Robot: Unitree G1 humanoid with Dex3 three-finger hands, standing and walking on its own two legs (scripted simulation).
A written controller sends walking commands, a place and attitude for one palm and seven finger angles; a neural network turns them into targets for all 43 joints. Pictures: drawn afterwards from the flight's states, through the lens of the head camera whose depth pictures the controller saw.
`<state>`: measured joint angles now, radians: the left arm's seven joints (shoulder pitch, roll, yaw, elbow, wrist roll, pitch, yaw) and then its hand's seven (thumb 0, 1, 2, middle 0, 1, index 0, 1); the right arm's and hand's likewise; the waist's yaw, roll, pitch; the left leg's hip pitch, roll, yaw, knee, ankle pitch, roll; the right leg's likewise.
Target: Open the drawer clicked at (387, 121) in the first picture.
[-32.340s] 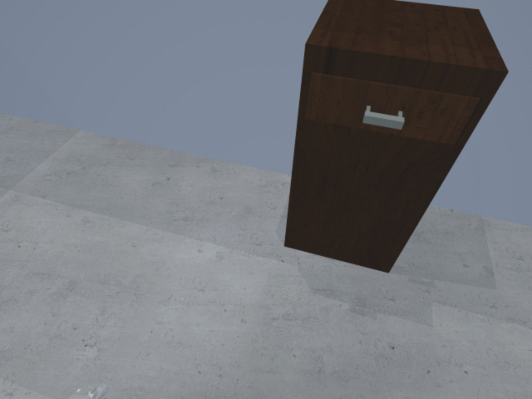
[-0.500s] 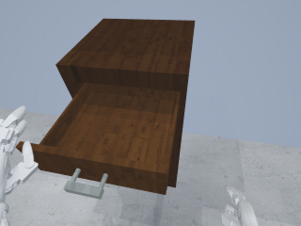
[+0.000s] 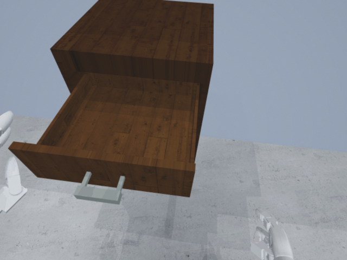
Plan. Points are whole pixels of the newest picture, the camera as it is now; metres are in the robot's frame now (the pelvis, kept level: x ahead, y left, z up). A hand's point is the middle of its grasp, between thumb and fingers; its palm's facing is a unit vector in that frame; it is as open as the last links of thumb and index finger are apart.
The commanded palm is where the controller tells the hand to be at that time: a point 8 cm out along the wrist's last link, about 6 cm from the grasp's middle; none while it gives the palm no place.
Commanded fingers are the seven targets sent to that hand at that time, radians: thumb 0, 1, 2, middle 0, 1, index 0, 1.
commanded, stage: step back with the hand held close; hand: left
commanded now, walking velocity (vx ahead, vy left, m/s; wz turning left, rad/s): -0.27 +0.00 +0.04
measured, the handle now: (101, 186) +0.28 +0.19 +0.01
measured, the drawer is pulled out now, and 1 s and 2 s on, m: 0.30 0.30 0.30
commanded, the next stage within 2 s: stop stepping back and stand still in 0.80 s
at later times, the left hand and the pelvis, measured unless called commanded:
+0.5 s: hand (18, 234) +0.13 +0.22 +0.18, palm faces +0.34 -0.82 -0.46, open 7.4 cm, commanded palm +0.07 +0.26 +0.19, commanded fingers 0.00 0.90 0.90 -0.20 -0.30 -0.20 -0.30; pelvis -0.08 -0.01 -0.01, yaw -4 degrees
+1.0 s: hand out of the picture -0.01 +0.16 +0.17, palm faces +0.24 -0.85 -0.48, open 7.4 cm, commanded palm -0.07 +0.22 +0.19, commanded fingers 0.00 0.90 0.90 -0.20 -0.30 -0.20 -0.30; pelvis -0.22 -0.06 +0.00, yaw -3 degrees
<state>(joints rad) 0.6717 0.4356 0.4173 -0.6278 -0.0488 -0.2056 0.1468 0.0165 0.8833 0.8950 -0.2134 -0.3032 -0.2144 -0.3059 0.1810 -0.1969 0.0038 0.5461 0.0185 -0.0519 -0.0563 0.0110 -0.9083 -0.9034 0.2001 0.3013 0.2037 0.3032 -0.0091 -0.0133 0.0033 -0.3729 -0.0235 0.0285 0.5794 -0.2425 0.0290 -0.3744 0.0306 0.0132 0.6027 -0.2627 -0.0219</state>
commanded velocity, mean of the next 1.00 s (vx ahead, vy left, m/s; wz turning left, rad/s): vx -0.29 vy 0.00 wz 0.05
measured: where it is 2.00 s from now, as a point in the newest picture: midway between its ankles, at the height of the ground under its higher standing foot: outside the picture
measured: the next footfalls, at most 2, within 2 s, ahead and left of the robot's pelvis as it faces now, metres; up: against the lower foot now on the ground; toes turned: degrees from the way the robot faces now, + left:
right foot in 0.50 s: -0.11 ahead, -0.13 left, +0.00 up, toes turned -4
left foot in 0.80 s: -0.10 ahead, +0.08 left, +0.00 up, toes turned +0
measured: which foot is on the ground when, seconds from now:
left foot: down 0.00-0.56, up 0.58-0.78, down 0.80-1.00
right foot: down 0.00-0.28, up 0.30-0.48, down 0.50-0.82, up 0.84-1.00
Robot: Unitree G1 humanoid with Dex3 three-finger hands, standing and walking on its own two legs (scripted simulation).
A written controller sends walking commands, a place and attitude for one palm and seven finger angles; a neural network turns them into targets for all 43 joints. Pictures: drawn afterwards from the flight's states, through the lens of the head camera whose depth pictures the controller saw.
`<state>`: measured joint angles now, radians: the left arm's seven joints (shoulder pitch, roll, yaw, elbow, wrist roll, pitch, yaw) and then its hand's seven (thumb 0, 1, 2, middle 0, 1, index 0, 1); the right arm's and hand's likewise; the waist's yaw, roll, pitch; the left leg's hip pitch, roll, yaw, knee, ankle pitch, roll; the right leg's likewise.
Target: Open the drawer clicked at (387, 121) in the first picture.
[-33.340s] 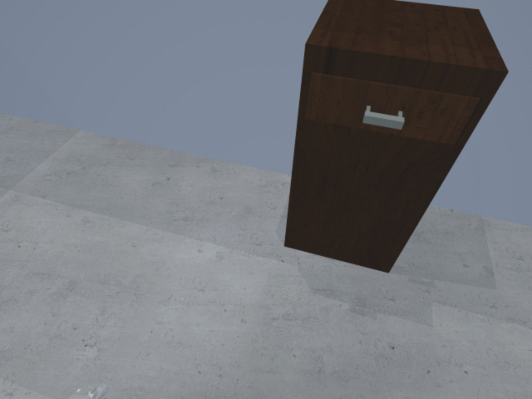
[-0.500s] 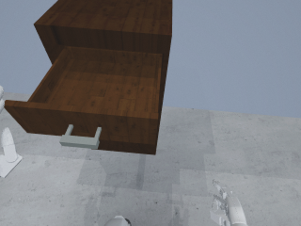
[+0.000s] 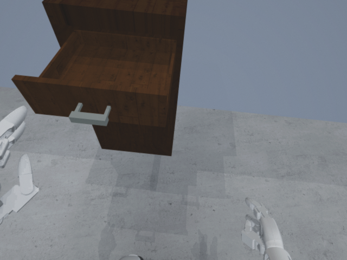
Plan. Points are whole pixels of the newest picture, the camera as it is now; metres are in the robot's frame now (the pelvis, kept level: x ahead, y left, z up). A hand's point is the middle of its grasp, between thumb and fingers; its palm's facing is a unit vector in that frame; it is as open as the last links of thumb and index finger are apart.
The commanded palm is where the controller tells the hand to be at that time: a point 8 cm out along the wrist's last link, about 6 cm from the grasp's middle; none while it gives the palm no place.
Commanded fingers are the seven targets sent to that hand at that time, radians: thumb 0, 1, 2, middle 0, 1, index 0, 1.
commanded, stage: stop stepping back and stand still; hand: left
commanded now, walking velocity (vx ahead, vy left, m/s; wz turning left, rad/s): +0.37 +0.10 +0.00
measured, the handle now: (91, 113) +0.48 +0.27 +0.00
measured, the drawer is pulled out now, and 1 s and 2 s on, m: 0.30 0.30 0.30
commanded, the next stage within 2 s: let the arm hang, fingers relaxed in 0.78 s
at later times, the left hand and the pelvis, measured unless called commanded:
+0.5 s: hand out of the picture +0.08 +0.20 +0.19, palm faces +0.39 -0.77 -0.51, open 7.4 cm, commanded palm +0.02 +0.25 +0.19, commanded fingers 0.00 0.90 0.90 -0.20 -0.30 -0.20 -0.30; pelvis -0.09 -0.04 +0.00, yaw +4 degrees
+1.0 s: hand out of the picture +0.10 +0.22 +0.02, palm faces +0.24 -0.86 -0.44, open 7.4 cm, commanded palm none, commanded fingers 0.00 0.90 0.90 -0.20 -0.30 -0.20 -0.30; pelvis -0.09 -0.03 +0.00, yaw +6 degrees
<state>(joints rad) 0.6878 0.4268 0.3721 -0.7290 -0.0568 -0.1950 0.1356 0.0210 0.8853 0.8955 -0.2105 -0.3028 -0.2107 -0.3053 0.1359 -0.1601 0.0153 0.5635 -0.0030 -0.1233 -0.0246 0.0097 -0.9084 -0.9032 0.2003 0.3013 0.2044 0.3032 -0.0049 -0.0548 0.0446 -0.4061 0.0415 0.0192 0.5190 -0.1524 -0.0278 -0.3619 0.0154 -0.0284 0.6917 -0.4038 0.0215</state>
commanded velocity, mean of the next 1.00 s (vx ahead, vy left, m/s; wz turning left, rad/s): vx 0.14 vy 0.07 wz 0.00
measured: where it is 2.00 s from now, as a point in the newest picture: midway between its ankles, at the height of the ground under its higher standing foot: outside the picture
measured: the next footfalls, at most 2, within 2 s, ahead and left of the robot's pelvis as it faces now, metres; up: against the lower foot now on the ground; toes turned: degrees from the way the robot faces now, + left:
right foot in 0.02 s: -0.02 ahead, -0.10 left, +0.00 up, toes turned +1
left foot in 0.36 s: -0.07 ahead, +0.11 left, +0.00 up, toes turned +7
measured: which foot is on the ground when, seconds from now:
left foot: down 0.00-0.06, up 0.08-0.34, down 0.36-0.56, up 0.58-0.90, down 0.92-1.00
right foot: up 0.00-0.00, down 0.02-1.00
